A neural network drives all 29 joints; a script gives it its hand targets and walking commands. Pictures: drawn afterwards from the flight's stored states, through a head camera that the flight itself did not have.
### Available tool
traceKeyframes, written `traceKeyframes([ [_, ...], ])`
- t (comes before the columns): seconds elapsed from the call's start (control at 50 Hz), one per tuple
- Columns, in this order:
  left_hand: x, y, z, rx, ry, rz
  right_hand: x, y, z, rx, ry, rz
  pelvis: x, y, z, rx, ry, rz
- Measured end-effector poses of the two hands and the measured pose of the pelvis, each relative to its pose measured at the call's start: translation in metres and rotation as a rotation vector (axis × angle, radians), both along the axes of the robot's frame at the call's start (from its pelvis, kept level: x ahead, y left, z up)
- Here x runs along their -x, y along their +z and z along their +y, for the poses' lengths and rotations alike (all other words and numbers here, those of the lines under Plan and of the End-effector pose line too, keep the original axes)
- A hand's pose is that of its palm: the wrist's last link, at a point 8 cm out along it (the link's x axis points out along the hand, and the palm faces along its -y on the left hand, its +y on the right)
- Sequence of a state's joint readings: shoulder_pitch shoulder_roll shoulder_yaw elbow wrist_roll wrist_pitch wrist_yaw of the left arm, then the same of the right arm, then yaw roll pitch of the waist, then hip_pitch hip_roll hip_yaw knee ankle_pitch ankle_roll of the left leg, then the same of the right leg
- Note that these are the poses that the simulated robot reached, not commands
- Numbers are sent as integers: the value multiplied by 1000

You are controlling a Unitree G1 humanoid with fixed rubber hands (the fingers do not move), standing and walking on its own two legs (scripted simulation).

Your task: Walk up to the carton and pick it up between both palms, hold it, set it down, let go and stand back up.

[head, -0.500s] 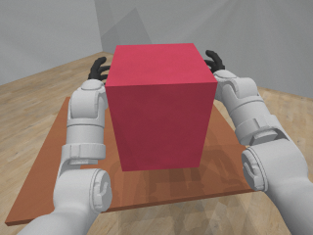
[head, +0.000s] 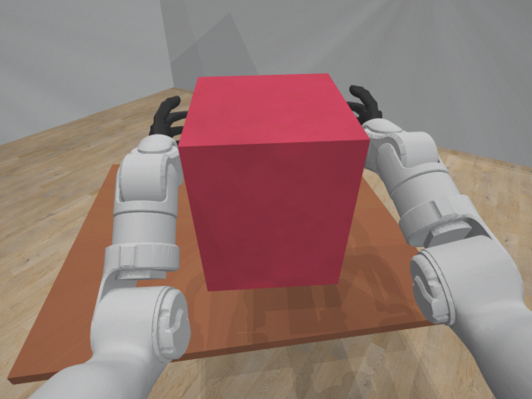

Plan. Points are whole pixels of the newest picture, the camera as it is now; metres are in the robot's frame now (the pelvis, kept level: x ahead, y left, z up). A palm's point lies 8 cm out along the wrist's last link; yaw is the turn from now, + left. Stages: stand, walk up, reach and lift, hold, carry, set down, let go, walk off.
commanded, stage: hold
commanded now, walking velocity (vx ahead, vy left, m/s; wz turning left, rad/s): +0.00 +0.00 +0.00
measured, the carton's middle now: (268, 181) +0.37 +0.01 +0.21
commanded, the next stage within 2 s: set down in 0.60 s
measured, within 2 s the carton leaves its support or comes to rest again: neither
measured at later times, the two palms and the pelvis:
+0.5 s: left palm (163, 148) +0.37 +0.15 +0.27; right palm (368, 134) +0.38 -0.14 +0.28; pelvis +0.00 +0.00 +0.00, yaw +0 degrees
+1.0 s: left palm (158, 146) +0.39 +0.17 +0.27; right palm (353, 135) +0.41 -0.12 +0.27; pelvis +0.00 +0.00 +0.00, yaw +0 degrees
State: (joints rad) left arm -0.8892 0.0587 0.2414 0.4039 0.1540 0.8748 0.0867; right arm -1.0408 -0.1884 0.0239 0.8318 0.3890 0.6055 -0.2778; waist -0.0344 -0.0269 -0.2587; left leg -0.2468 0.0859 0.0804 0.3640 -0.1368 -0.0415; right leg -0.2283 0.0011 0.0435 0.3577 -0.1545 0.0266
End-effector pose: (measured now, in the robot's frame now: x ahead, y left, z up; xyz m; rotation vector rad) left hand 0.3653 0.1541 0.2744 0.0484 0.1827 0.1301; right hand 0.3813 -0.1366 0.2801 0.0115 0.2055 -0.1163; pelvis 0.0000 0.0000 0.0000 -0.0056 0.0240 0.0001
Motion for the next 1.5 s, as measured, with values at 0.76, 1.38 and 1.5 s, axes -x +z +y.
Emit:
traceKeyframes([
  [0.76, -2, 4, 1, 5, 1, -48, -1, 5, 0, -11, 0, -44, 2, 0, 0, 0, 0, -3],
  [1.38, -15, -45, 17, 55, 86, -39, -33, -38, 19, -33, 63, -36, 0, 0, 1, 3, 1, 0],
  [1.5, -11, -45, 20, 39, 107, -39, -35, -43, 23, -39, 83, -37, 1, 0, 1, 3, 1, -2],
])
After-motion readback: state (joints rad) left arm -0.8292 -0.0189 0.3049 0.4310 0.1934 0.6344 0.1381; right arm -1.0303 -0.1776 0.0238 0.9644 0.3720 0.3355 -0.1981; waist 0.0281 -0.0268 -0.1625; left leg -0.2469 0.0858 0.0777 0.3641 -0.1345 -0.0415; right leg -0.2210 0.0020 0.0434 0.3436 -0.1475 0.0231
